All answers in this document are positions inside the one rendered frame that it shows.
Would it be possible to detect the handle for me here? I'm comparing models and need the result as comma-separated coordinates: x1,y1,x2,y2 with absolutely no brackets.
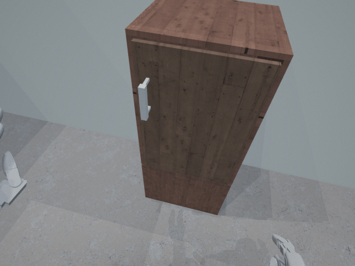
138,78,151,121

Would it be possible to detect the left robot hand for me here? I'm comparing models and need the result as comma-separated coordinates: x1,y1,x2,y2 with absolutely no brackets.
0,107,27,210

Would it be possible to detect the right robot hand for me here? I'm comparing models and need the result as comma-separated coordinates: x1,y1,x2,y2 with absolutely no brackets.
270,234,305,266

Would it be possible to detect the cupboard door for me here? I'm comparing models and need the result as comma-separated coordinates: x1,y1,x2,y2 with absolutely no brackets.
131,38,282,185

